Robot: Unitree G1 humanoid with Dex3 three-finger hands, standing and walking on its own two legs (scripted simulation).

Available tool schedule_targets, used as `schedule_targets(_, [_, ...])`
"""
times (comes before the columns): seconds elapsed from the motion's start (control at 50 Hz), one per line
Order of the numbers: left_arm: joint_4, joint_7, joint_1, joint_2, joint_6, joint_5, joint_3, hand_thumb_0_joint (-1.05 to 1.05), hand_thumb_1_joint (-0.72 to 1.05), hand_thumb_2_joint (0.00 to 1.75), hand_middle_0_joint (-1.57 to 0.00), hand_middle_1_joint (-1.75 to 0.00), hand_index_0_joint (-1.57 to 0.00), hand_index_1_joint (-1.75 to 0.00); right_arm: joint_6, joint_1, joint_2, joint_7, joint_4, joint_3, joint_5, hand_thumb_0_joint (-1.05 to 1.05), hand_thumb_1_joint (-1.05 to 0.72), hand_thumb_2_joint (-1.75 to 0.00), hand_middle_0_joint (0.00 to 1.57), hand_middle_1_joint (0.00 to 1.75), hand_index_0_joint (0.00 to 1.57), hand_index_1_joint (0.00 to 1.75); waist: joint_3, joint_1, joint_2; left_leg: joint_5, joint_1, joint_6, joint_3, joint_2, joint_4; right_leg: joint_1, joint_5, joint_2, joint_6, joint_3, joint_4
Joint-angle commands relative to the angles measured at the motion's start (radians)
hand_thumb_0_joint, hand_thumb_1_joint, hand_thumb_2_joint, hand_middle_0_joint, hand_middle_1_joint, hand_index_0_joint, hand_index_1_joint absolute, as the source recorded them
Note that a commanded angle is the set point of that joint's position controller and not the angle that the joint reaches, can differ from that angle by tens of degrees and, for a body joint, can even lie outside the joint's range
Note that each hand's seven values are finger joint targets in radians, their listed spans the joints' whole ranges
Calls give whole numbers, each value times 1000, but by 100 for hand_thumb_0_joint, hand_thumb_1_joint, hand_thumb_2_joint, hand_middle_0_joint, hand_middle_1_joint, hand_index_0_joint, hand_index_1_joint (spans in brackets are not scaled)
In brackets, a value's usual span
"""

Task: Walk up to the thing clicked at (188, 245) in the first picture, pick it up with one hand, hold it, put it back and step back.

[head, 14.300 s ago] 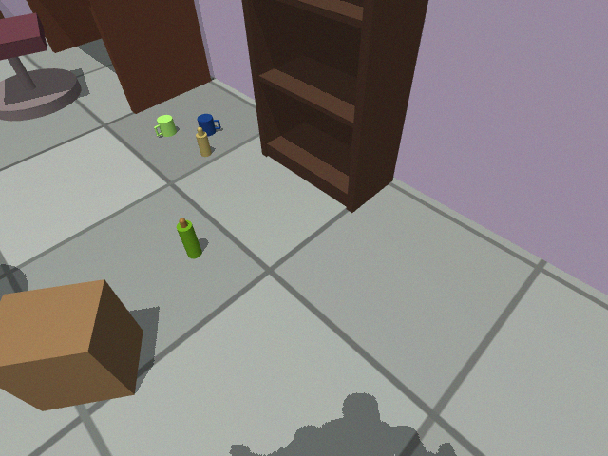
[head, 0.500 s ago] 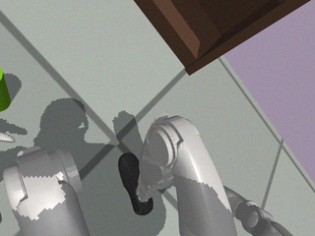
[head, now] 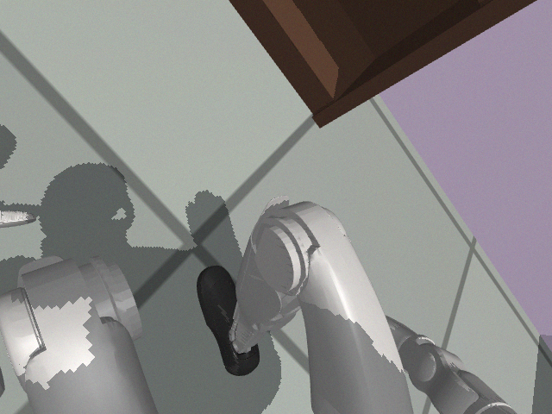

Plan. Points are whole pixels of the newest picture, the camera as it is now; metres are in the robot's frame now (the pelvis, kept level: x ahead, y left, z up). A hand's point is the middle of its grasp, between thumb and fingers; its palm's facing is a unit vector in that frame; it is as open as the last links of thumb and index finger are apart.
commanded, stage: close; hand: left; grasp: from the side
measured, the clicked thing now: out of the picture +0.48 +0.25 -0.18
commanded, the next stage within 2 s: settle in 0.52 s
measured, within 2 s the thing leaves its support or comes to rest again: leaves its support in 1.02 s
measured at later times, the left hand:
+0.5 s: hand out of the picture +0.46 +0.25 -0.18, palm faces +0.25 -0.97 -0.04, open 9.0 cm
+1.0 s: hand out of the picture +0.46 +0.25 -0.18, palm faces +0.22 -0.97 -0.04, open 9.3 cm
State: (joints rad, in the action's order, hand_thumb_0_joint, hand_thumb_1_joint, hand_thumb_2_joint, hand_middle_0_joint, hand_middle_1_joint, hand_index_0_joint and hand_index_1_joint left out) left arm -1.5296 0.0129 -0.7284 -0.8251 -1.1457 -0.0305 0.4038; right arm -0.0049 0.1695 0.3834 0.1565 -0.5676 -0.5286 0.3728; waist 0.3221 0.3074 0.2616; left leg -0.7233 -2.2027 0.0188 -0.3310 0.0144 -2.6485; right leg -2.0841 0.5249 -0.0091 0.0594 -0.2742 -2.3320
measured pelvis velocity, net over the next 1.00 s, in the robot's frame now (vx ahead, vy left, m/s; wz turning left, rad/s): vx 0.00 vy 0.00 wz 0.00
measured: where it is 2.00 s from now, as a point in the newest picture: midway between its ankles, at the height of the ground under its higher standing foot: (174, 383)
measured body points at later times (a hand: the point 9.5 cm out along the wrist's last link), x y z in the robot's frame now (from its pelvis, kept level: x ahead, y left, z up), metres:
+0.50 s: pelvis +0.00 +0.00 +0.00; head +0.25 +0.19 +0.32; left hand +0.44 +0.30 -0.17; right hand +0.14 -0.25 -0.03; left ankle +0.08 +0.11 -0.26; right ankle +0.16 -0.12 -0.26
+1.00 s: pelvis +0.00 +0.00 +0.01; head +0.25 +0.18 +0.33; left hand +0.44 +0.30 -0.17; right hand +0.14 -0.25 -0.03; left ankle +0.08 +0.11 -0.26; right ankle +0.16 -0.12 -0.26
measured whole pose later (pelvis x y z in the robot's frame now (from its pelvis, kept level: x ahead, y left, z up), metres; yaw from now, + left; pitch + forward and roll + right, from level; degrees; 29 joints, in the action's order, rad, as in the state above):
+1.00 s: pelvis +0.00 +0.00 +0.01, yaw +0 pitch +16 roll -19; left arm -1.37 0.02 -0.73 -0.83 -1.01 -0.01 0.38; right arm 0.02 0.14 0.37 0.16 -0.58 -0.51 0.36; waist 0.33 0.29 0.26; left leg -0.73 -2.20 0.01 -0.34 0.02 -2.62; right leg -2.08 0.54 -0.01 0.05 -0.28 -2.30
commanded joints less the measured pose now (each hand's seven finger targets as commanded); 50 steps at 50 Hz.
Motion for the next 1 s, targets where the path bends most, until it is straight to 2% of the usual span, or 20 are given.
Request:
schedule_targets(0.0, [122, 19, -236, -140, -86, 16, -4, 0, -14, 37, -39, -36, -37, -37, 21, -61, 366, -16, -1, 111, 11, 0, -91, -90, 20, 30, 20, 30, -569, 139, -563, 132, 395, -48, 33, -57, 371, 303, -119, -46, -56, -77, 129])
schedule_targets(0.02, [121, 22, -232, -147, -84, 20, -7, 0, -12, 38, -40, -38, -39, -39, 22, -58, 365, -16, -1, 111, 10, 0, -90, -90, 20, 30, 20, 30, -562, 132, -579, 131, 397, -51, 34, -60, 375, 296, -113, -48, -60, -76, 127])
schedule_targets(0.1, [93, 33, -241, -140, -77, 32, -16, 0, -2, 44, -46, -43, -45, -43, 27, -53, 366, -15, 1, 107, 14, 0, -90, -90, 20, 30, 20, 30, -541, 150, -561, 123, 390, -48, 31, -60, 377, 289, -111, -48, -56, -81, 137])
schedule_targets(0.12, [91, 37, -239, -149, -76, 31, -14, 0, -1, 45, -48, -45, -47, -45, 27, -49, 366, -15, 4, 104, 13, 0, -90, -90, 20, 30, 20, 30, -531, 142, -565, 113, 378, -47, 31, -60, 381, 285, -102, -49, -58, -80, 136])
schedule_targets(0.18, [90, 44, -247, -145, -74, 20, -6, 0, 6, 52, -55, -52, -54, -52, 28, -53, 368, -15, 6, 102, 14, 0, -90, -90, 20, 30, 20, 30, -555, 147, -541, 130, 386, -43, 31, -58, 369, 304, -121, -52, -54, -80, 145])
schedule_targets(0.32, [89, 38, -282, -153, -74, 23, -36, 0, 23, 67, -71, -68, -70, -69, 23, -52, 364, -17, -9, 96, 13, 0, -90, -90, 20, 30, 20, 30, -546, 159, -540, 108, 362, -35, 39, -56, 360, 312, -112, -55, -54, -75, 154])
schedule_targets(0.4, [72, 35, -285, -165, -73, 27, -25, 0, 32, 77, -82, -79, -81, -79, 25, -48, 373, -16, -4, 97, 11, 0, -89, -90, 20, 30, 20, 30, -525, 162, -564, 81, 385, -46, 15, -63, 391, 273, -86, -51, -57, -88, 144])
schedule_targets(0.42, [75, 36, -271, -164, -74, 24, -22, 0, 34, 79, -83, -81, -82, -81, 25, -49, 373, -15, 0, 95, 11, 0, -89, -90, 20, 30, 20, 30, -537, 154, -563, 94, 390, -45, 18, -62, 386, 290, -98, -53, -56, -86, 145])
schedule_targets(0.46, [69, 35, -290, -173, -72, 20, -21, 0, 39, 84, -89, -86, -87, -87, 24, -46, 373, -17, 0, 93, 10, 0, -89, -90, 20, 30, 20, 30, -537, 159, -550, 84, 369, -40, 25, -60, 378, 296, -93, -55, -57, -82, 153])
schedule_targets(0.5, [67, 32, -284, -170, -72, 22, -19, 0, 40, 95, -101, -100, -100, -101, 28, -53, 370, -17, -2, 91, 13, 0, -90, -90, 20, 30, 20, 30, -544, 163, -562, 115, 386, -43, 23, -60, 379, 306, -116, -55, -54, -85, 151])
schedule_targets(0.58, [59, 24, -292, -155, -68, 17, -32, 0, 43, 107, -113, -114, -112, -115, 30, -56, 374, -18, -7, 90, 14, 0, -90, -90, 20, 30, 20, 30, -533, 177, -557, 128, 387, -43, 19, -59, 375, 305, -127, -55, -53, -90, 154])
schedule_targets(0.62, [63, 23, -286, -157, -65, 19, -36, 0, 43, 115, -118, -122, -115, -124, 30, -59, 374, -17, -10, 88, 15, 0, -92, -91, 20, 30, 20, 30, -547, 172, -570, 156, 408, -47, 16, -61, 377, 315, -147, -55, -54, -89, 150])
schedule_targets(0.68, [81, 13, -264, -152, -59, 12, -36, 0, 43, 120, -121, -126, -119, -129, 34, -60, 376, -16, -9, 92, 13, 0, -92, -91, 20, 30, 20, 30, -555, 157, -582, 172, 429, -50, 17, -64, 380, 318, -157, -53, -54, -87, 149])
schedule_targets(0.72, [109, 13, -273, -146, -58, 4, -37, 0, 41, 122, -123, -129, -121, -131, 34, -64, 375, -15, -9, 93, 13, 0, -92, -91, 20, 30, 20, 30, -573, 159, -590, 183, 430, -49, 20, -61, 378, 333, -167, -54, -54, -87, 150])
schedule_targets(0.76, [146, 10, -276, -157, -51, 0, -35, 0, 41, 124, -124, -131, -122, -134, 35, -62, 368, -14, -7, 96, 8, 0, -92, -91, 20, 30, 20, 30, -594, 142, -592, 197, 433, -48, 31, -60, 372, 340, -173, -55, -56, -79, 152])
schedule_targets(0.78, [169, 7, -296, -164, -49, 3, -37, 0, 38, 124, -126, -133, -125, -135, 37, -70, 373, -14, -13, 99, 7, 0, -93, -91, 20, 30, 20, 30, -596, 151, -614, 197, 436, -51, 27, -62, 381, 338, -170, -52, -57, -82, 147])
schedule_targets(0.82, [218, 6, -290, -176, -40, 5, -28, 0, 37, 126, -130, -136, -128, -139, 37, -67, 370, -14, -14, 107, 2, 0, -93, -91, 20, 30, 20, 30, -607, 129, -644, 191, 459, -56, 26, -64, 395, 318, -159, -49, -61, -79, 142])
schedule_targets(0.88, [329, 2, -323, -179, -30, 2, -17, 0, 36, 128, -133, -139, -131, -142, 42, -93, 371, -12, -20, 127, -1, 0, -93, -91, 20, 30, 20, 30, -675, 124, -690, 236, 516, -62, 29, -65, 396, 327, -187, -43, -61, -71, 134])
schedule_targets(0.96, [522, 6, -352, -202, 11, -7, 14, 0, 25, 126, -134, -141, -132, -143, 47, -121, 361, -12, -2, 163, -18, 0, -93, -91, 20, 30, 20, 30, -784, 91, -739, 269, 542, -61, 56, -63, 413, 382, -206, -41, -68, -46, 143])
schedule_targets(0.98, [533, -2, -328, -137, 27, -20, -26, 0, 23, 125, -135, -141, -133, -144, 50, -138, 347, -10, -20, 167, -25, 0, -93, -91, 20, 30, 20, 30, -778, 88, -739, 254, 540, -62, 59, -62, 426, 366, -192, -37, -71, -38, 149])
